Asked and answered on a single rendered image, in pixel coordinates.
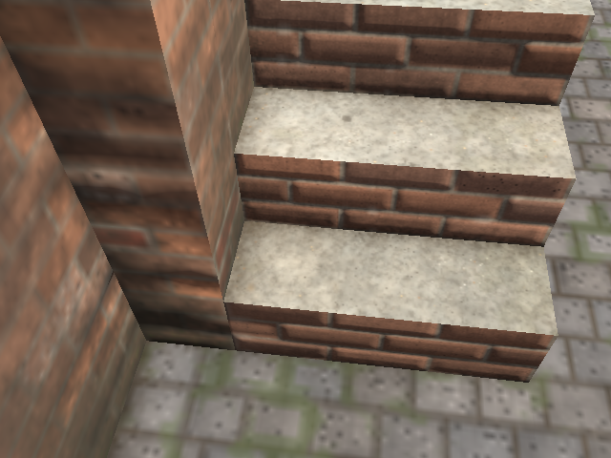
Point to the stairs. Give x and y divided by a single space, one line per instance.
401 165

